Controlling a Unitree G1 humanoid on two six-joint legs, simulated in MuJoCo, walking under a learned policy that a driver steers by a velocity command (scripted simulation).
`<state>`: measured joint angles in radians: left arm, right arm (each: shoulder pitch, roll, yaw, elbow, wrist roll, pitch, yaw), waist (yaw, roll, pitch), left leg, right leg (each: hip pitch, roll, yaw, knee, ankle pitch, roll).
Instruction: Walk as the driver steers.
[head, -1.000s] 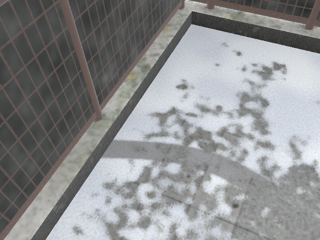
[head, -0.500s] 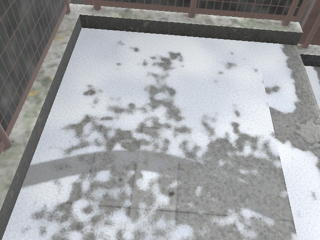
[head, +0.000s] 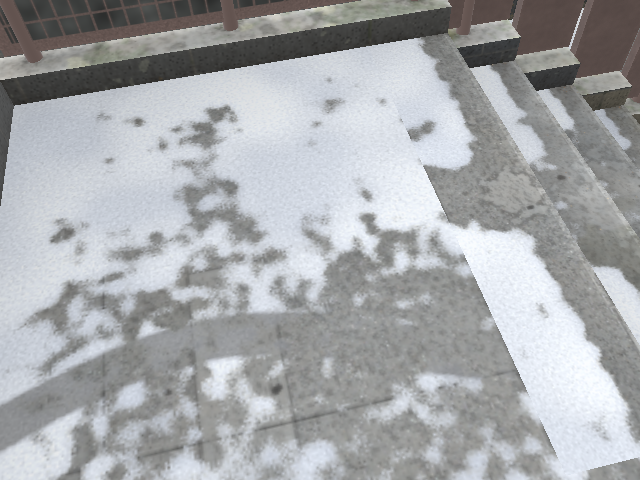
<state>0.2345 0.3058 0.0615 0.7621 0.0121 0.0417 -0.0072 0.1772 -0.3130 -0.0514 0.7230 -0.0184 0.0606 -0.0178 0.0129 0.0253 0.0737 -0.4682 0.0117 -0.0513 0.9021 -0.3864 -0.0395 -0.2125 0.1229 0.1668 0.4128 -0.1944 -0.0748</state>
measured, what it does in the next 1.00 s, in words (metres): steps on the spot, turning right: left foot, then right foot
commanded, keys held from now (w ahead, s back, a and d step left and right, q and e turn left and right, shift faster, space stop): e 0.62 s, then no key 0.38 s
